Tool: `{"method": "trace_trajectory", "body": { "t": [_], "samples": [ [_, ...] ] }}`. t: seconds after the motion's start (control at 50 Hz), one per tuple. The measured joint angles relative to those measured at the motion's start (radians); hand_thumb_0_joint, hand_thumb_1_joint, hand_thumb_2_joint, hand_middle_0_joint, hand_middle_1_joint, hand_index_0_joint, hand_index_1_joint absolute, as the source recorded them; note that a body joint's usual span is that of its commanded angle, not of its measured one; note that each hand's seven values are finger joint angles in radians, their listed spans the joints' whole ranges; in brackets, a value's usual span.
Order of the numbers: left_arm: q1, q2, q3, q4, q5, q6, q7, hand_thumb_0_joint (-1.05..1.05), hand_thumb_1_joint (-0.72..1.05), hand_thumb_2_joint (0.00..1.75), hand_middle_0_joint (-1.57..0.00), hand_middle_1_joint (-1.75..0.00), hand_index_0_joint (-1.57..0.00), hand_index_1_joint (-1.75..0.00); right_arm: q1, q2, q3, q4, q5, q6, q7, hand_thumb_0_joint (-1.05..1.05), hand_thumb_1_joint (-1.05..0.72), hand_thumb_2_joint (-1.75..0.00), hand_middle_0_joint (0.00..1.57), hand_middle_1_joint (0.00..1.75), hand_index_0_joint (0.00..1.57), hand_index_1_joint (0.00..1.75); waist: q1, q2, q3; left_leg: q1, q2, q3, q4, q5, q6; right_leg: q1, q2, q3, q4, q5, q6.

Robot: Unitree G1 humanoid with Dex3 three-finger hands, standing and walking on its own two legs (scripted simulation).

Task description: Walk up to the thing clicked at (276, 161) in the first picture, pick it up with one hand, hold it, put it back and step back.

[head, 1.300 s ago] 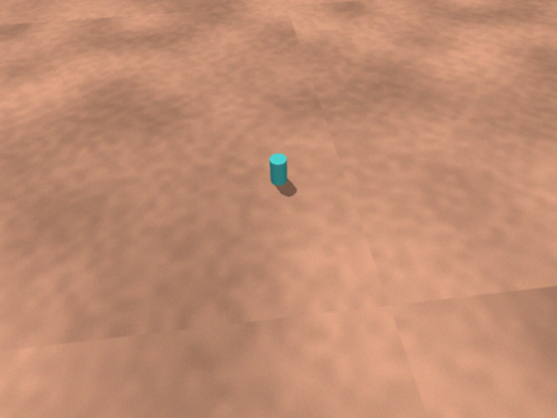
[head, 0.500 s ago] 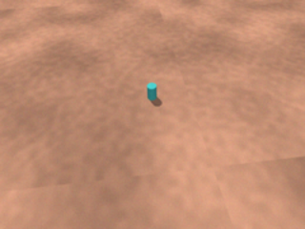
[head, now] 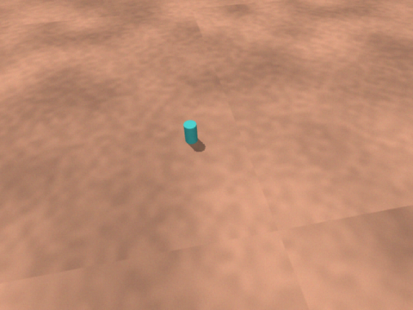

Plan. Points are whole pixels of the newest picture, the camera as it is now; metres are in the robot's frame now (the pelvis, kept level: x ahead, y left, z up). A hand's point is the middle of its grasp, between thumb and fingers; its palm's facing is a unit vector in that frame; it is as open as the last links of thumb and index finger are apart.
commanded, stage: walk up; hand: left
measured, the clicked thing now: (190, 132) +1.30 +0.12 -0.71
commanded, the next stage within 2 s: none
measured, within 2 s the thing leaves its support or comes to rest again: neither
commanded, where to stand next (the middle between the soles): +0.97 -0.06 m, yaw -5 degrees
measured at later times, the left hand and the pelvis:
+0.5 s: hand (128, 291) +0.20 +0.20 -0.15, palm faces -0.03 -0.94 -0.34, open 7.4 cm; pelvis +0.19 -0.07 -0.01, yaw -3 degrees
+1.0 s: hand (148, 164) +0.56 +0.20 -0.13, palm faces -0.17 -0.90 -0.40, open 7.4 cm; pelvis +0.43 -0.07 -0.02, yaw -6 degrees
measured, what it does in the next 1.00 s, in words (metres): walks ahead: right foot, then left foot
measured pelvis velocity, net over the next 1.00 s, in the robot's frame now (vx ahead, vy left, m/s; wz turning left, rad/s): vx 0.43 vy -0.07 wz -0.11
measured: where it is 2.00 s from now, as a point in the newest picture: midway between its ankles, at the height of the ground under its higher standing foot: (224, 200)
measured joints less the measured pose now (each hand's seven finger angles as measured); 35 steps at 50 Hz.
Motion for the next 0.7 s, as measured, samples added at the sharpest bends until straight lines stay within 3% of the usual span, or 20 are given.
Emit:
{"method": "trace_trajectory", "body": {
  "t": [0.06, 0.12, 0.14, 0.16, 0.2, 0.28, 0.36, 0.46, 0.58, 0.6, 0.64, 0.7],
  "samples": [
    [0.014, 0.025, 0.014, -0.033, -0.004, -0.009, -0.018, 0.00, 0.90, 0.90, -0.20, -0.30, -0.21, -0.30, 0.032, -0.027, -0.012, -0.002, -0.007, 0.011, 0.008, 0.00, -0.90, -0.90, 0.20, 0.30, 0.21, 0.30, 0.003, -0.001, 0.014, 0.042, 0.020, 0.017, -0.003, -0.033, -0.022, -0.038, -0.041, -0.005, -0.049, 0.021, 0.008],
    [0.038, 0.037, 0.025, -0.053, -0.005, -0.024, -0.026, 0.00, 0.90, 0.90, -0.20, -0.30, -0.21, -0.30, 0.048, -0.060, -0.023, -0.005, -0.009, 0.031, 0.013, 0.00, -0.90, -0.90, 0.20, 0.30, 0.20, 0.30, 0.008, 0.016, 0.016, 0.055, 0.052, 0.032, 0.085, -0.118, -0.035, -0.006, -0.059, -0.028, -0.175, 0.139, 0.016],
    [0.044, 0.038, 0.030, -0.056, -0.003, -0.032, -0.022, 0.00, 0.90, 0.90, -0.20, -0.30, -0.21, -0.30, 0.050, -0.071, -0.025, -0.008, -0.010, 0.038, 0.012, 0.00, -0.90, -0.90, 0.20, 0.30, 0.20, 0.30, 0.008, 0.034, 0.020, 0.040, 0.076, 0.026, 0.160, -0.172, -0.019, 0.003, -0.044, -0.041, -0.172, 0.214, 0.022],
    [0.047, 0.033, 0.035, -0.060, 0.001, -0.041, -0.015, 0.00, 0.90, 0.90, -0.20, -0.30, -0.21, -0.30, 0.052, -0.081, -0.028, -0.009, -0.009, 0.044, 0.008, 0.01, -0.90, -0.90, 0.20, 0.30, 0.20, 0.30, 0.006, 0.061, 0.024, 0.006, 0.100, 0.002, 0.270, -0.234, 0.002, 0.005, -0.021, -0.064, -0.137, 0.204, 0.021],
    [0.058, 0.018, 0.036, -0.076, 0.004, -0.053, -0.001, 0.00, 0.90, 0.90, -0.20, -0.30, -0.21, -0.30, 0.052, -0.081, -0.026, -0.006, 0.000, 0.063, 0.004, 0.01, -0.90, -0.90, 0.20, 0.30, 0.20, 0.30, 0.020, 0.081, 0.021, -0.096, 0.069, -0.054, 0.513, -0.266, 0.007, 0.020, 0.000, -0.088, -0.100, 0.145, 0.009],
    [0.105, -0.018, 0.011, -0.084, -0.013, -0.056, 0.005, 0.00, 0.90, 0.90, -0.20, -0.30, -0.21, -0.30, 0.023, -0.069, -0.009, -0.021, 0.017, 0.055, 0.019, 0.01, -0.91, -0.90, 0.20, 0.30, 0.20, 0.30, 0.049, 0.086, 0.019, -0.267, 0.021, -0.025, 0.708, -0.160, 0.007, 0.123, 0.024, -0.084, -0.213, 0.150, -0.016],
    [0.148, -0.034, -0.005, -0.082, -0.026, -0.064, 0.010, 0.00, 0.90, 0.90, -0.21, -0.30, -0.21, -0.30, 0.010, -0.052, 0.000, -0.066, 0.024, 0.035, 0.038, 0.01, -0.91, -0.90, 0.20, 0.30, 0.20, 0.30, 0.062, 0.077, 0.023, -0.374, 0.040, -0.016, 0.634, -0.039, -0.003, 0.220, 0.045, -0.074, -0.331, 0.167, -0.022],
    [0.177, -0.032, -0.011, -0.102, -0.029, -0.075, 0.011, 0.00, 0.90, 0.90, -0.21, -0.30, -0.21, -0.30, 0.003, -0.040, -0.001, -0.095, 0.013, 0.041, 0.055, 0.00, -0.90, -0.90, 0.20, 0.30, 0.20, 0.30, 0.067, 0.062, 0.031, -0.421, 0.082, -0.027, 0.420, 0.040, -0.029, 0.302, 0.061, -0.074, -0.395, 0.134, -0.019],
    [0.188, -0.010, -0.016, -0.132, -0.028, -0.076, 0.016, 0.00, 0.90, 0.90, -0.21, -0.30, -0.21, -0.30, -0.023, -0.034, -0.010, -0.109, 0.010, 0.037, 0.054, 0.01, -0.90, -0.90, 0.20, 0.30, 0.20, 0.30, 0.075, 0.039, 0.049, -0.354, 0.076, 0.000, 0.204, 0.106, -0.010, 0.366, 0.049, -0.077, -0.344, 0.006, 0.017],
    [0.187, 0.000, -0.016, -0.133, -0.029, -0.073, 0.019, 0.00, 0.90, 0.90, -0.21, -0.30, -0.21, -0.30, -0.032, -0.025, -0.012, -0.112, 0.009, 0.031, 0.050, 0.01, -0.90, -0.90, 0.20, 0.30, 0.20, 0.30, 0.075, 0.016, 0.055, -0.339, 0.057, 0.012, 0.198, 0.151, -0.010, 0.364, 0.027, -0.071, -0.301, -0.032, 0.019],
    [0.174, 0.008, -0.014, -0.132, -0.036, -0.059, 0.032, 0.00, 0.90, 0.90, -0.21, -0.30, -0.21, -0.30, -0.051, -0.007, -0.011, -0.137, -0.001, 0.009, 0.044, 0.01, -0.90, -0.90, 0.20, 0.30, 0.20, 0.30, 0.073, -0.034, 0.078, -0.319, 0.023, 0.054, 0.238, 0.103, -0.010, 0.291, -0.018, -0.036, -0.083, -0.051, -0.002],
    [0.155, 0.001, -0.031, -0.124, -0.043, -0.048, 0.046, 0.00, 0.90, 0.90, -0.20, -0.30, -0.21, -0.30, -0.044, 0.006, -0.007, -0.182, 0.017, -0.015, 0.033, 0.00, -0.90, -0.90, 0.20, 0.30, 0.20, 0.30, 0.039, -0.015, 0.082, -0.269, 0.033, 0.059, 0.248, 0.037, 0.000, 0.120, 0.038, 0.013, 0.278, -0.052, -0.026]
  ]
}}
